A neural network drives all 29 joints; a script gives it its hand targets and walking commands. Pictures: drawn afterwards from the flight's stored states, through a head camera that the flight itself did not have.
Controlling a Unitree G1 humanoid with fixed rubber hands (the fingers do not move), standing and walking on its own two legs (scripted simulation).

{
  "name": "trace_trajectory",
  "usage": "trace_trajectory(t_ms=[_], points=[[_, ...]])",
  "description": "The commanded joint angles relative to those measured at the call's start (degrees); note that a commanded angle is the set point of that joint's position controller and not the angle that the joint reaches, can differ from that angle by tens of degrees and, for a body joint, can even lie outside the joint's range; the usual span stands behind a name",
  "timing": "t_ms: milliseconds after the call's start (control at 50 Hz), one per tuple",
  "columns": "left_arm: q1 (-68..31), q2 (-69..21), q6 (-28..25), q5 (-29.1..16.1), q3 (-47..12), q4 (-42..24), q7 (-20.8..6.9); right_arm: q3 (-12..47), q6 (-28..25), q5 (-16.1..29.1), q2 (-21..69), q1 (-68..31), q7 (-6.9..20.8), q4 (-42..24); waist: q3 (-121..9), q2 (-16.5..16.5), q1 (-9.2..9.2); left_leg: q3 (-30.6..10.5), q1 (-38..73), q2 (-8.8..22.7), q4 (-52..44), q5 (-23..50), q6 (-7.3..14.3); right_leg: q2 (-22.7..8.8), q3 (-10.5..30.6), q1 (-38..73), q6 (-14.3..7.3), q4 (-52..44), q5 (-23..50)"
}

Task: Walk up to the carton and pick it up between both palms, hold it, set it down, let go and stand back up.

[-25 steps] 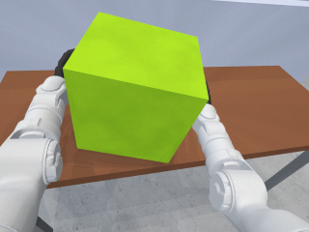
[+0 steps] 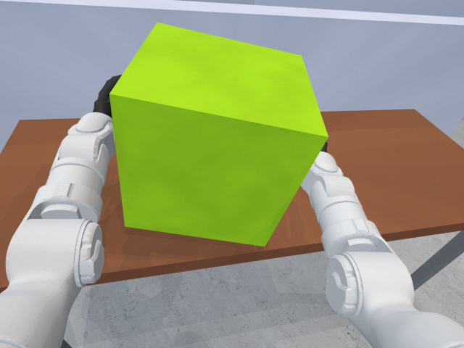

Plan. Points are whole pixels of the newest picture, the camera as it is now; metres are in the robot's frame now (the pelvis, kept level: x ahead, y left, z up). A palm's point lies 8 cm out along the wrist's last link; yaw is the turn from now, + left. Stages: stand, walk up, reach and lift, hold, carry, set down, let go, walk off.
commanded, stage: reach and lift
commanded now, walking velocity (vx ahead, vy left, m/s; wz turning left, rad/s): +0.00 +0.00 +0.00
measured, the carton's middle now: (213, 140) +0.45 +0.01 +0.15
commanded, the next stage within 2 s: none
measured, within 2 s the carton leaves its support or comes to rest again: neither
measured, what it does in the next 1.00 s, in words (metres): stands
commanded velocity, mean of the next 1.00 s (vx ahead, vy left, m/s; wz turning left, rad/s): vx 0.00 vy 0.00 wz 0.00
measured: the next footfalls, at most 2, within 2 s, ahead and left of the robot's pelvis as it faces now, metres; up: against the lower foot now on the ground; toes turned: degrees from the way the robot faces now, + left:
none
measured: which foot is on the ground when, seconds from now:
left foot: down 0.00-1.00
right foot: down 0.00-1.00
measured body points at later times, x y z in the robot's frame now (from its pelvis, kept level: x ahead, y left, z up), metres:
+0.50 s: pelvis +0.00 +0.00 +0.00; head -0.05 +0.02 +0.45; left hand +0.42 +0.19 +0.22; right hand +0.41 -0.18 +0.20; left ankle +0.07 +0.11 -0.74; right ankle -0.03 -0.13 -0.74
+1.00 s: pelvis -0.02 +0.00 +0.00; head -0.08 +0.02 +0.44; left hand +0.39 +0.18 +0.25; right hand +0.39 -0.19 +0.24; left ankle +0.07 +0.11 -0.74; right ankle -0.03 -0.13 -0.74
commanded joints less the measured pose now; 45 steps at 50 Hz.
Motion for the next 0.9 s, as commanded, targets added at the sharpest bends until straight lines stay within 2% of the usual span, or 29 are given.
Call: trace_trajectory(t_ms=[0,20,40,60,80,100,140,160,180,220,260,280,360,380,420,460,480,500,540,620,640,660,680,700,760,780,820,860,880], points=[[-40.5,-45.8,-0.4,-2.1,-13.1,-20.6,-7.8,23.7,-1.5,5.4,30.3,-59.3,8.5,-28.4,-32.3,11.7,4.32,-1.4,30.4,-0.4,1.9,16.4,-3.8,4.6,-2.0,-4.8,-1.4,-7.8,12.3],[-41.6,-46.0,-0.1,-3.0,-14.0,-22.2,-7.3,24.9,-1.6,6.3,30.9,-61.1,8.6,-31.0,-34.4,11.0,4.95,-1.7,31.0,-0.5,2.4,17.6,-3.7,4.7,-1.9,-4.4,-1.2,-7.8,13.2],[-40.2,-46.0,0.7,-2.8,-13.8,-21.3,-7.3,25.0,-1.3,6.6,30.0,-61.5,8.5,-31.9,-33.9,10.2,4.57,-1.5,30.7,-0.6,2.6,17.3,-3.5,4.6,-1.8,-4.2,-1.1,-7.8,14.0],[-39.2,-46.3,1.4,-2.3,-13.5,-22.2,-6.9,25.1,-0.4,7.0,30.1,-59.3,8.7,-29.3,-33.4,10.6,5.31,-1.7,30.7,-0.7,2.3,16.7,-3.4,4.6,-1.9,-4.9,-1.2,-8.0,12.8],[-39.0,-46.1,2.1,-2.4,-13.4,-22.3,-6.9,24.1,0.2,6.8,29.1,-58.7,8.7,-28.4,-31.2,10.3,4.35,-1.6,30.0,-0.5,1.9,14.6,-3.3,4.5,-2.0,-5.5,-1.2,-8.3,12.2],[-38.5,-46.7,2.9,-2.5,-13.9,-24.1,-6.6,24.1,0.6,7.6,28.8,-58.2,8.9,-28.7,-30.5,10.7,4.23,-1.9,30.0,-0.3,1.7,14.8,-3.4,4.5,-1.9,-5.8,-1.2,-8.2,12.2],[-38.1,-46.3,4.1,-2.4,-12.9,-25.2,-6.3,25.6,1.2,8.5,29.4,-60.4,9.0,-31.0,-31.1,8.0,5.47,-2.0,29.5,-0.7,1.9,14.8,-2.5,4.6,-1.9,-4.4,-0.8,-8.2,13.2],[-37.7,-46.7,4.7,-2.8,-13.4,-26.1,-6.1,25.3,1.9,9.1,28.8,-59.4,9.2,-29.9,-31.0,8.3,5.1,-2.3,29.9,-0.5,1.7,14.6,-2.7,4.7,-1.7,-5.0,-0.9,-8.2,13.2],[-37.0,-47.4,5.1,-3.1,-13.9,-28.1,-5.7,26.7,2.1,9.9,29.1,-59.6,9.3,-31.4,-33.1,7.8,5.55,-2.4,30.6,-0.6,1.9,15.5,-2.7,4.7,-1.6,-4.3,-0.7,-8.0,14.3],[-37.9,-48.5,6.0,-4.2,-16.3,-31.7,-5.2,27.4,2.2,11.2,28.6,-60.6,9.4,-34.0,-35.3,8.8,4.57,-3.0,32.0,-0.4,2.7,18.1,-3.3,4.9,-1.8,-4.5,-0.7,-7.6,16.2],[-37.7,-47.7,7.2,-3.5,-15.4,-32.1,-4.9,27.0,3.0,11.6,28.0,-60.6,9.3,-33.3,-33.4,8.5,4.87,-2.9,31.1,-0.8,2.7,17.5,-3.0,4.7,-1.7,-4.7,-0.5,-8.0,15.6],[-38.2,-49.4,7.6,-4.4,-17.9,-35.8,-4.6,27.7,2.9,12.5,28.1,-61.4,9.5,-35.4,-36.2,9.4,4.22,-3.5,32.9,-0.3,3.0,19.2,-3.7,5.0,-2.1,-4.8,-0.6,-7.4,16.7],[-38.4,-49.5,10.0,-4.1,-18.4,-38.5,-3.4,27.3,4.5,13.5,26.6,-60.8,10.0,-33.9,-33.8,9.8,3.94,-3.9,32.1,0.0,2.4,17.1,-4.0,5.0,-2.0,-5.7,-0.9,-7.9,14.8],[-36.4,-48.2,10.9,-3.1,-16.3,-37.0,-3.4,27.1,5.4,13.5,26.2,-59.4,10.1,-31.9,-31.7,9.0,5.02,-3.3,31.4,-0.1,2.0,16.1,-3.3,4.9,-1.7,-5.5,-0.9,-8.4,14.0],[-35.3,-47.9,12.3,-2.1,-14.9,-37.0,-3.2,26.9,6.5,14.0,25.6,-58.7,10.5,-30.0,-29.3,8.6,5.16,-3.6,30.1,-0.2,1.2,14.6,-3.0,4.7,-1.5,-5.3,-0.8,-8.6,13.5],[-36.2,-48.9,13.1,-3.1,-16.8,-41.9,-2.5,28.2,6.7,15.6,25.2,-60.0,10.9,-32.5,-32.8,9.6,5.28,-3.8,31.9,0.1,1.9,17.4,-3.6,4.9,-1.6,-4.8,-1.0,-8.1,15.4],[-36.2,-48.4,13.5,-3.1,-16.4,-41.4,-2.4,27.9,7.1,15.5,24.7,-59.3,11.0,-31.4,-32.3,9.3,5.07,-4.1,31.6,0.1,1.8,16.7,-3.6,4.8,-1.4,-4.7,-1.0,-8.3,15.0],[-35.8,-48.1,14.2,-3.1,-16.6,-42.6,-2.3,28.6,7.2,16.3,25.3,-59.8,11.1,-32.5,-32.7,8.9,5.73,-3.9,31.9,0.0,1.9,17.4,-3.2,4.7,-1.3,-4.5,-0.6,-8.2,16.1],[-36.1,-48.4,15.1,-3.3,-16.6,-42.1,-2.0,28.7,7.5,16.9,24.7,-62.6,11.2,-34.5,-32.9,8.1,5.16,-4.0,30.9,-0.1,1.5,15.1,-3.0,4.8,-1.4,-4.1,-0.7,-8.4,14.6],[-37.4,-48.2,16.6,-3.5,-16.2,-42.0,-1.3,28.5,8.7,17.9,24.3,-64.7,11.6,-33.6,-31.7,7.7,5.78,-3.8,29.1,-0.1,0.7,10.8,-2.5,4.7,-1.3,-5.6,-0.8,-8.8,11.7],[-39.3,-49.1,16.8,-4.5,-17.6,-44.9,-0.9,28.0,9.4,18.2,23.9,-63.4,11.8,-32.0,-32.2,8.7,4.98,-4.3,29.4,0.3,0.6,11.4,-3.2,4.8,-1.4,-5.9,-1.1,-8.3,12.4],[-38.5,-48.0,17.2,-4.2,-16.3,-43.0,-0.9,27.9,9.7,18.2,24.1,-64.1,11.9,-31.8,-31.4,7.5,5.75,-4.1,28.8,0.3,0.3,9.8,-2.6,4.7,-1.0,-6.1,-0.9,-8.9,11.3],[-38.8,-49.0,17.6,-4.7,-17.5,-45.0,-0.6,28.0,10.1,18.7,23.6,-62.7,12.1,-30.9,-32.5,8.4,4.88,-4.6,29.2,0.6,0.2,10.6,-3.2,4.9,-1.2,-5.6,-1.2,-8.6,12.1],[-37.9,-48.7,18.0,-4.6,-17.1,-44.5,-0.5,28.7,10.3,19.1,24.0,-63.4,12.2,-32.1,-32.5,7.7,5.29,-4.4,28.9,0.4,0.3,10.7,-2.7,4.9,-1.0,-5.3,-1.1,-8.6,12.5],[-39.6,-47.4,19.3,-3.9,-15.4,-43.4,-0.3,26.8,11.9,18.8,22.8,-62.9,12.6,-28.0,-29.4,7.6,4.84,-4.5,26.9,0.6,-0.7,6.3,-2.7,4.8,-1.0,-6.8,-1.2,-9.1,8.8],[-40.6,-47.1,19.5,-3.7,-14.8,-43.5,-0.1,26.6,12.4,18.8,23.2,-63.5,12.8,-27.0,-29.5,7.5,5.48,-4.4,26.5,0.7,-1.1,5.4,-2.4,4.6,-1.0,-7.0,-1.4,-9.1,8.0],[-40.2,-46.8,20.3,-3.5,-14.4,-42.8,-0.2,25.8,13.1,19.0,22.8,-62.1,12.9,-24.7,-27.2,7.7,4.49,-4.7,25.5,0.7,-1.6,4.4,-2.4,4.6,-1.0,-6.9,-1.5,-9.4,7.6],[-41.0,-46.9,20.5,-3.1,-13.7,-41.9,-0.1,25.2,13.4,18.8,22.6,-63.0,13.5,-23.6,-27.4,7.8,4.79,-4.8,25.1,0.9,-2.1,2.0,-2.3,4.5,-0.9,-7.5,-1.6,-9.5,5.6],[-41.3,-47.4,20.7,-3.5,-14.1,-41.6,0.1,24.5,13.6,18.3,21.7,-62.8,13.8,-22.5,-27.2,7.9,4.0,-5.4,25.2,1.2,-2.6,1.4,-2.8,4.7,-1.1,-8.3,-1.9,-9.4,5.0]])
